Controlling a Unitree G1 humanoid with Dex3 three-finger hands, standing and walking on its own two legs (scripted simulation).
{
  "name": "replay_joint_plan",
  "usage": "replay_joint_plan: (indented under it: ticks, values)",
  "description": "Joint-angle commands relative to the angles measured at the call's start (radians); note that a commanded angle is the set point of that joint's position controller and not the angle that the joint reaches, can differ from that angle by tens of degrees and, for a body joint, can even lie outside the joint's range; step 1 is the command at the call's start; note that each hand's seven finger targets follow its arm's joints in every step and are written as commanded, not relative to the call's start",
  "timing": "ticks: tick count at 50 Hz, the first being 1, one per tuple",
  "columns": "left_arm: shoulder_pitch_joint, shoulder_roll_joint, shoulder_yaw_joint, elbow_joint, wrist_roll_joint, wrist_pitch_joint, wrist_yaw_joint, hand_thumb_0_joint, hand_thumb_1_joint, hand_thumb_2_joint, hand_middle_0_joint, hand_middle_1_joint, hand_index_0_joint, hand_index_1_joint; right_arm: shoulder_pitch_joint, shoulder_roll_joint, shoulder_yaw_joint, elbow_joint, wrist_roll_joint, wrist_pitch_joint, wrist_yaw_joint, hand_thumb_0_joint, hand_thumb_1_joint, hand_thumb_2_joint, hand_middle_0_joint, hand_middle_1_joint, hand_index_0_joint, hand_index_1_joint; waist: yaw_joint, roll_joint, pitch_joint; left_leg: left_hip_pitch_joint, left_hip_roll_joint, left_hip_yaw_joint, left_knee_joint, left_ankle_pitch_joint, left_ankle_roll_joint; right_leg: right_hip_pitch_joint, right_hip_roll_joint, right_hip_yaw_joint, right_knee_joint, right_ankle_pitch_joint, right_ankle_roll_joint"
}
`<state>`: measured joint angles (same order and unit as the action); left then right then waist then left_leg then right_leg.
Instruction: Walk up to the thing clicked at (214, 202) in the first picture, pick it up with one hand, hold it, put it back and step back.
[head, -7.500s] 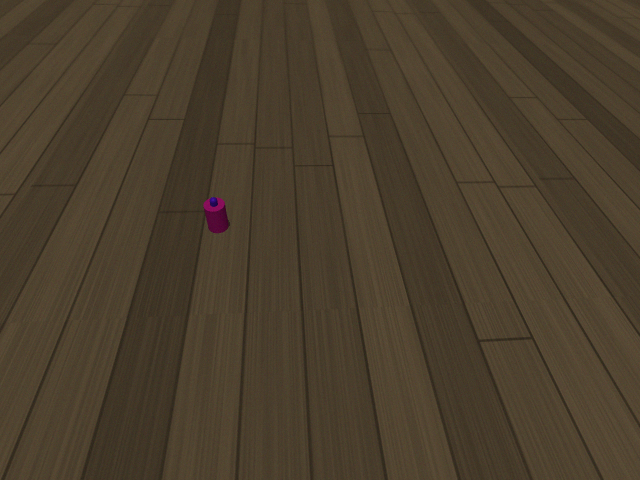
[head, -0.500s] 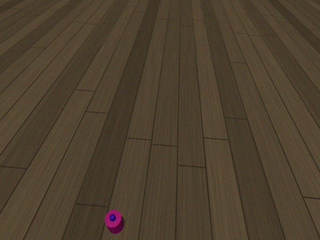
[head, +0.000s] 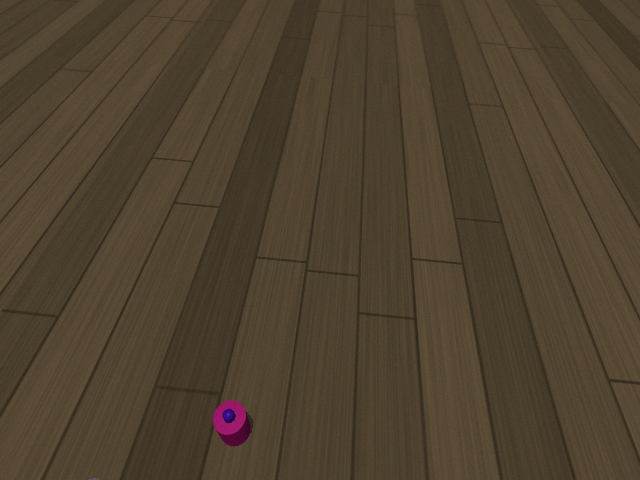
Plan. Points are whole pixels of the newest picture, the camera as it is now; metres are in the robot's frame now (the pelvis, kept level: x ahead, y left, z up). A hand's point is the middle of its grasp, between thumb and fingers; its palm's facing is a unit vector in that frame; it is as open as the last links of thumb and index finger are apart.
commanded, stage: go down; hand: left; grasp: from the side
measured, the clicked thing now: (231, 422) +0.39 +0.21 -0.70
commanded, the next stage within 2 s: none
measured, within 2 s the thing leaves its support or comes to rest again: neither
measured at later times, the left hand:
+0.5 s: hand out of the picture +0.15 +0.28 -0.19, palm faces +0.05 -0.94 -0.33, open 16.8 cm
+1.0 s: hand out of the picture +0.14 +0.29 -0.21, palm faces +0.10 -0.95 -0.31, open 17.2 cm
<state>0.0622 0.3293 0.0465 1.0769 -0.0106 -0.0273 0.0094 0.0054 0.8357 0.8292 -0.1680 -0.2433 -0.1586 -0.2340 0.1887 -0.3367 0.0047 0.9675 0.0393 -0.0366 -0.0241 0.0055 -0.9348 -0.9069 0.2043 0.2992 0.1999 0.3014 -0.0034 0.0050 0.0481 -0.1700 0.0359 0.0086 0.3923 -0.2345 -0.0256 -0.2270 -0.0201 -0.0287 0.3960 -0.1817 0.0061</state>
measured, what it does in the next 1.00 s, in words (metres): lowers itself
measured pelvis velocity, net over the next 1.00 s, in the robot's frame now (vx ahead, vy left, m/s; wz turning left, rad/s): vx -0.01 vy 0.02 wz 0.01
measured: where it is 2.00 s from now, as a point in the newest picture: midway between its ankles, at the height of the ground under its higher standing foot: outside the picture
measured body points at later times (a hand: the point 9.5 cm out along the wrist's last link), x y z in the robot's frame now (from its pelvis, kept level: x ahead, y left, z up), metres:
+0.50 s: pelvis +0.00 +0.02 -0.06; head +0.07 +0.03 +0.39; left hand +0.15 +0.32 -0.16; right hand +0.14 -0.24 -0.15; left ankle -0.02 +0.14 -0.74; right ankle +0.02 -0.12 -0.74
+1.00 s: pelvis -0.01 +0.02 -0.10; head +0.08 +0.05 +0.34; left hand +0.13 +0.34 -0.19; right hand +0.17 -0.22 -0.18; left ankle -0.02 +0.14 -0.74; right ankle +0.02 -0.12 -0.74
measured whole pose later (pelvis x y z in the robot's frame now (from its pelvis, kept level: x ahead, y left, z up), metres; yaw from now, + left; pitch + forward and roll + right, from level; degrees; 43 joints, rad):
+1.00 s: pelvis -0.01 +0.02 -0.10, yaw +1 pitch +19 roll -3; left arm 0.33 0.35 0.25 0.30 -0.01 0.24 -0.09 -0.01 -0.49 0.08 -0.08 -0.08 -0.07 -0.08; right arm 0.22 -0.23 0.00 0.53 0.01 -0.17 -0.06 0.01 -0.89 -0.89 0.21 0.30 0.20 0.30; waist -0.04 0.00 -0.15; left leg -0.95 0.03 -0.05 1.22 -0.59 -0.01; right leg -0.96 -0.04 -0.05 1.14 -0.50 0.03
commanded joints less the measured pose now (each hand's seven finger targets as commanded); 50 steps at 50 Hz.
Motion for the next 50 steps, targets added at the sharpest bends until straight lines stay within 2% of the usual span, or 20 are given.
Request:
replay_joint_plan:
  ticks: [1,3,5,8,11,13,17,18,20,22,23,24,31,33,35,39,44,46,47,50]
  values:
    - [-0.274,0.290,0.148,-0.086,0.060,-0.037,-0.016,0.000,0.340,0.340,-0.006,-0.102,-0.018,-0.087,0.025,-0.115,-0.067,-0.192,-0.007,-0.043,-0.024,0.000,-0.990,-0.925,0.199,0.300,0.200,0.300,-0.021,-0.045,-0.180,-0.162,-0.048,0.039,0.091,0.061,0.043,-0.024,0.003,0.004,0.067,0.048,-0.009]
    - [-0.043,0.251,0.182,-0.026,0.092,-0.006,-0.031,0.000,0.197,0.209,-0.024,-0.092,-0.036,-0.076,0.077,-0.100,-0.085,-0.220,-0.021,-0.045,-0.016,0.000,-0.971,-0.918,0.199,0.300,0.200,0.300,0.023,0.015,-0.268,-0.210,-0.061,0.035,0.155,0.131,0.032,-0.016,0.000,0.007,0.139,0.113,-0.018]
    - [-0.037,0.256,0.197,-0.127,0.094,0.015,-0.034,0.000,0.088,0.191,-0.035,-0.109,-0.046,-0.094,0.069,-0.095,-0.089,-0.271,-0.018,-0.051,-0.015,0.000,-0.948,-0.910,0.199,0.300,0.200,0.300,0.034,0.041,-0.289,-0.213,-0.062,0.031,0.163,0.149,0.025,-0.020,0.007,0.005,0.155,0.118,-0.021]
    - [0.021,0.216,0.197,-0.182,0.094,0.083,-0.036,0.000,-0.082,0.142,-0.044,-0.088,-0.048,-0.081,0.056,-0.089,-0.095,-0.323,-0.011,-0.056,-0.014,0.000,-0.906,-0.900,0.200,0.300,0.200,0.300,0.014,0.040,-0.274,-0.226,-0.051,0.016,0.173,0.152,0.021,-0.068,0.017,-0.007,0.164,0.102,-0.026]
    - [-0.053,0.215,0.185,-0.300,0.089,0.119,-0.040,0.000,-0.273,0.101,-0.056,-0.079,-0.056,-0.077,0.022,-0.079,-0.086,-0.379,-0.011,-0.068,-0.013,0.000,-0.889,-0.895,0.199,0.300,0.200,0.300,-0.006,0.015,-0.243,-0.284,-0.042,0.009,0.224,0.085,0.025,-0.154,0.020,-0.014,0.205,0.028,-0.023]
    - [-0.004,0.193,0.194,-0.329,0.079,0.137,-0.042,0.000,-0.376,0.081,-0.065,-0.085,-0.064,-0.084,0.039,-0.071,-0.086,-0.394,-0.012,-0.078,-0.012,0.000,-0.883,-0.894,0.199,0.300,0.200,0.300,-0.013,-0.014,-0.255,-0.325,-0.042,0.012,0.265,0.054,0.030,-0.183,0.018,-0.013,0.238,-0.001,-0.019]
    - [0.043,0.189,0.203,-0.434,0.075,0.150,-0.048,0.000,-0.518,0.048,-0.080,-0.092,-0.076,-0.094,0.057,-0.069,-0.092,-0.421,-0.016,-0.103,-0.018,0.000,-0.856,-0.887,0.200,0.300,0.200,0.300,-0.018,0.015,-0.292,-0.373,-0.034,0.000,0.336,0.042,0.024,-0.252,0.017,-0.018,0.321,-0.014,-0.018]
    - [-0.017,0.207,0.200,-0.569,0.075,0.144,-0.050,0.000,-0.537,0.050,-0.079,-0.098,-0.076,-0.100,0.049,-0.066,-0.094,-0.442,-0.016,-0.111,-0.021,0.000,-0.853,-0.886,0.200,0.300,0.200,0.300,-0.017,0.048,-0.333,-0.366,-0.033,-0.003,0.360,0.056,0.023,-0.274,0.016,-0.015,0.347,0.001,-0.018]
    - [0.059,0.190,0.203,-0.554,0.070,0.157,-0.051,0.000,-0.580,0.043,-0.083,-0.106,-0.081,-0.107,0.053,-0.065,-0.092,-0.448,-0.016,-0.123,-0.023,0.000,-0.855,-0.886,0.200,0.300,0.200,0.300,-0.025,0.048,-0.295,-0.415,-0.029,-0.013,0.383,0.031,0.020,-0.319,0.018,-0.021,0.379,-0.027,-0.019]
    - [0.091,0.194,0.202,-0.657,0.070,0.166,-0.052,0.000,-0.562,0.055,-0.077,-0.099,-0.072,-0.103,0.051,-0.063,-0.093,-0.471,-0.015,-0.129,-0.027,0.000,-0.844,-0.884,0.200,0.300,0.200,0.300,-0.014,0.075,-0.341,-0.411,-0.025,-0.020,0.407,0.065,0.014,-0.334,0.018,-0.023,0.415,-0.011,-0.023]
    - [0.138,0.187,0.211,-0.608,0.070,0.180,-0.050,0.000,-0.584,0.038,-0.083,-0.089,-0.078,-0.094,0.055,-0.064,-0.091,-0.459,-0.017,-0.132,-0.027,0.000,-0.846,-0.885,0.200,0.300,0.200,0.300,-0.025,0.068,-0.329,-0.422,-0.018,-0.030,0.416,0.062,0.011,-0.356,0.021,-0.025,0.430,-0.022,-0.023]
    - [0.107,0.207,0.216,-0.725,0.067,0.181,-0.050,0.000,-0.584,0.028,-0.086,-0.087,-0.082,-0.090,0.049,-0.067,-0.094,-0.479,-0.018,-0.138,-0.031,0.000,-0.838,-0.882,0.200,0.300,0.200,0.300,-0.021,0.090,-0.362,-0.417,-0.017,-0.034,0.427,0.085,0.009,-0.353,0.021,-0.028,0.444,-0.005,-0.025]
    - [0.250,0.170,0.210,-0.809,0.047,0.252,-0.048,0.000,-0.594,0.026,-0.085,-0.068,-0.079,-0.073,0.057,-0.062,-0.085,-0.501,-0.024,-0.155,-0.041,0.000,-0.841,-0.883,0.200,0.300,0.200,0.300,-0.037,0.097,-0.367,-0.471,0.000,-0.061,0.497,0.143,0.005,-0.434,0.022,-0.036,0.529,-0.002,-0.025]
    - [0.243,0.190,0.234,-0.882,0.042,0.259,-0.044,0.000,-0.570,0.046,-0.080,-0.068,-0.071,-0.076,0.046,-0.055,-0.084,-0.531,-0.025,-0.159,-0.047,0.000,-0.843,-0.884,0.200,0.300,0.200,0.300,-0.032,0.095,-0.411,-0.484,-0.009,-0.049,0.537,0.160,0.011,-0.422,0.016,-0.032,0.540,0.030,-0.023]
    - [0.276,0.167,0.228,-0.864,0.035,0.272,-0.046,0.000,-0.531,0.069,-0.073,-0.084,-0.067,-0.089,0.039,-0.052,-0.079,-0.542,-0.025,-0.164,-0.050,0.000,-0.843,-0.884,0.200,0.300,0.200,0.300,-0.042,0.053,-0.376,-0.535,-0.017,-0.042,0.561,0.121,0.018,-0.432,0.015,-0.031,0.544,0.028,-0.020]
    - [0.292,0.195,0.260,-0.944,0.026,0.275,-0.056,0.000,-0.558,0.071,-0.074,-0.087,-0.068,-0.094,0.034,-0.049,-0.079,-0.564,-0.028,-0.172,-0.055,0.000,-0.863,-0.889,0.200,0.300,0.200,0.300,-0.028,0.105,-0.403,-0.557,-0.019,-0.046,0.586,0.109,0.016,-0.466,0.013,-0.030,0.578,0.009,-0.024]
    - [0.353,0.188,0.282,-0.892,0.014,0.261,-0.073,0.000,-0.474,0.085,-0.065,-0.070,-0.058,-0.076,0.043,-0.043,-0.080,-0.556,-0.030,-0.175,-0.053,0.000,-0.893,-0.898,0.200,0.300,0.200,0.300,-0.028,0.073,-0.410,-0.609,-0.021,-0.046,0.624,0.092,0.019,-0.501,0.015,-0.032,0.614,-0.007,-0.025]
    - [0.306,0.203,0.295,-0.951,0.009,0.234,-0.083,0.000,-0.497,0.071,-0.068,-0.064,-0.061,-0.072,0.025,-0.045,-0.081,-0.580,-0.032,-0.183,-0.051,0.000,-0.897,-0.898,0.200,0.300,0.200,0.300,-0.029,0.092,-0.406,-0.638,-0.023,-0.051,0.637,0.045,0.020,-0.533,0.014,-0.032,0.630,-0.044,-0.025]
    - [0.328,0.203,0.300,-0.898,0.008,0.228,-0.086,0.000,-0.467,0.076,-0.064,-0.061,-0.058,-0.068,0.033,-0.045,-0.082,-0.561,-0.033,-0.184,-0.050,0.000,-0.912,-0.903,0.200,0.300,0.200,0.300,-0.027,0.075,-0.378,-0.668,-0.024,-0.048,0.640,-0.004,0.023,-0.553,0.014,-0.030,0.630,-0.083,-0.024]
    - [0.167,0.241,0.325,-0.925,-0.007,0.165,-0.108,0.000,-0.479,0.078,-0.063,-0.063,-0.058,-0.068,0.012,-0.051,-0.078,-0.578,-0.032,-0.200,-0.050,0.000,-0.922,-0.905,0.200,0.300,0.200,0.300,-0.049,0.079,-0.374,-0.731,-0.025,-0.044,0.691,-0.089,0.032,-0.626,0.009,-0.019,0.665,-0.136,-0.021]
